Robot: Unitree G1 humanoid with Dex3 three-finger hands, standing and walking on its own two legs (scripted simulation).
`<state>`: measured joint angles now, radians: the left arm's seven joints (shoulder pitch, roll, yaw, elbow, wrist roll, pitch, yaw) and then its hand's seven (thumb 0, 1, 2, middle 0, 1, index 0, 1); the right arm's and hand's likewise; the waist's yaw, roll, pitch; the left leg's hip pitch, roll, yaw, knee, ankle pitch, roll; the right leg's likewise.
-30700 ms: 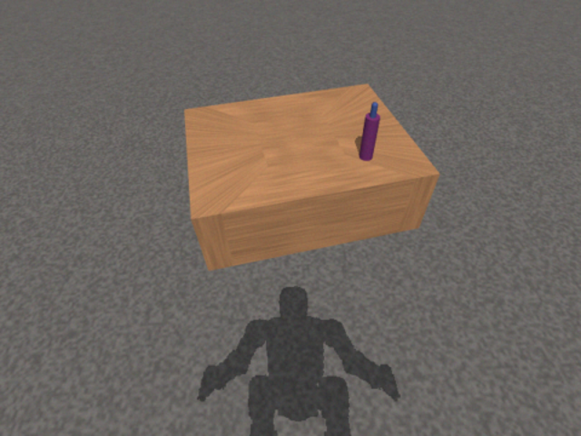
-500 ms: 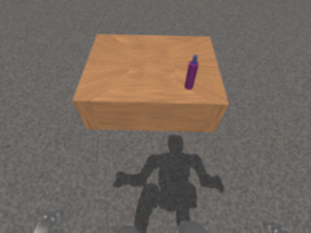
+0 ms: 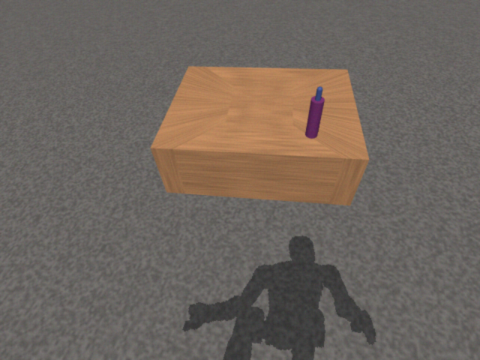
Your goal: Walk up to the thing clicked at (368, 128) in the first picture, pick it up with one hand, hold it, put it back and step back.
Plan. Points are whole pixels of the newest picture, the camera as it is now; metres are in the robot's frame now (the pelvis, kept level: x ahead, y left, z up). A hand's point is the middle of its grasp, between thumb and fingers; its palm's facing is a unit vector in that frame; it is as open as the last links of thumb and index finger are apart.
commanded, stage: step back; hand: right
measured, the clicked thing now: (315, 112) +1.12 -0.24 -0.30
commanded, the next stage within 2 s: stand in 0.78 s
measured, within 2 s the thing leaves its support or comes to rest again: neither
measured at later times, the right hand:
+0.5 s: hand out of the picture +0.08 -0.24 -0.14, palm faces -0.03 +0.93 -0.37, open 7.4 cm
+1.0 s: hand out of the picture +0.15 -0.22 -0.12, palm faces +0.01 +0.94 -0.34, open 7.4 cm
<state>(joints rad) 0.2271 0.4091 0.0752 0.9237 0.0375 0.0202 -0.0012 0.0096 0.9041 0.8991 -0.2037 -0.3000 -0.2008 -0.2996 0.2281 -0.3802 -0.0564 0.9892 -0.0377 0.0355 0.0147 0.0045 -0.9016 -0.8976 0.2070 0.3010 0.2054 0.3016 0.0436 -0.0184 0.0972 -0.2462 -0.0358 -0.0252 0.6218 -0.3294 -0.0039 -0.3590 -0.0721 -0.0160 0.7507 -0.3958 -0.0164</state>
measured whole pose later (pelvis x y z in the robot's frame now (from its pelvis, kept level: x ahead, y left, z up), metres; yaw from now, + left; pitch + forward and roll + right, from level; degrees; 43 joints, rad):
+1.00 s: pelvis +0.04 +0.03 +0.02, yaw -1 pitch -2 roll +0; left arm 0.04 0.35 0.01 1.09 0.00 -0.02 0.00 0.01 0.91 0.90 -0.20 -0.30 -0.20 -0.30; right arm 0.04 -0.34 -0.02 1.09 0.00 -0.01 0.00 0.00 -0.90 -0.90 0.21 0.30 0.21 0.30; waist 0.00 -0.01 0.08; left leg -0.11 0.00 0.01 0.39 -0.24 0.00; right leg -0.13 -0.03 0.00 0.40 -0.22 0.03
